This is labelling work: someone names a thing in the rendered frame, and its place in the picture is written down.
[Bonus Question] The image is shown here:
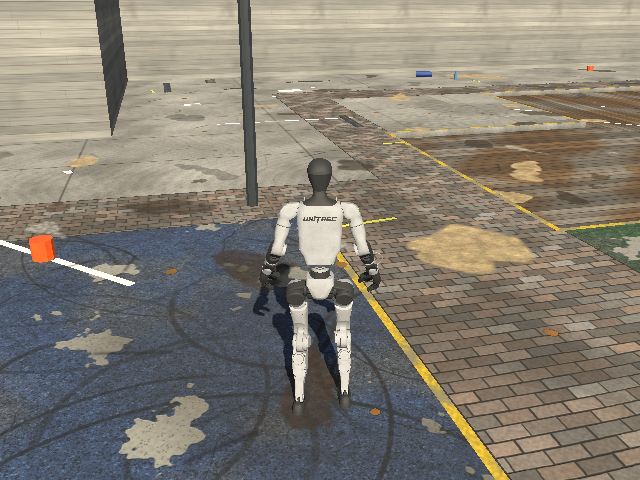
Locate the robot left hand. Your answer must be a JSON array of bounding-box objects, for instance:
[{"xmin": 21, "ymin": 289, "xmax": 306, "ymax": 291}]
[{"xmin": 259, "ymin": 270, "xmax": 282, "ymax": 290}]

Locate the right robot forearm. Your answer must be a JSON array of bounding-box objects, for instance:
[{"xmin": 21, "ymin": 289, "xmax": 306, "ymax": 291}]
[{"xmin": 359, "ymin": 240, "xmax": 379, "ymax": 275}]

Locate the robot left upper arm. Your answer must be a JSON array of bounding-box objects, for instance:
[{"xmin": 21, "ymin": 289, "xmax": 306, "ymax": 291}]
[{"xmin": 270, "ymin": 202, "xmax": 299, "ymax": 256}]

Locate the left robot shin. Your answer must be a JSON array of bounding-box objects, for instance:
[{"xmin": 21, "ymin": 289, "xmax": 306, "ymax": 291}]
[{"xmin": 292, "ymin": 333, "xmax": 308, "ymax": 402}]

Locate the robot right hand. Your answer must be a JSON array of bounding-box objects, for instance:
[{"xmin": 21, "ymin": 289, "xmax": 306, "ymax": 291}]
[{"xmin": 358, "ymin": 270, "xmax": 381, "ymax": 292}]

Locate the robot torso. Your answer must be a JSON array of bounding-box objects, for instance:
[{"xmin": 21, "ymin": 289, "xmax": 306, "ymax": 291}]
[{"xmin": 296, "ymin": 197, "xmax": 343, "ymax": 300}]

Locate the robot right upper arm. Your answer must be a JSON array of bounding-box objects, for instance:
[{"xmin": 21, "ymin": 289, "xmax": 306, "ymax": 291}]
[{"xmin": 341, "ymin": 202, "xmax": 370, "ymax": 256}]

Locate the left robot forearm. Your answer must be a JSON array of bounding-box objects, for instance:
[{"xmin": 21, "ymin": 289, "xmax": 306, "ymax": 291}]
[{"xmin": 262, "ymin": 240, "xmax": 281, "ymax": 275}]

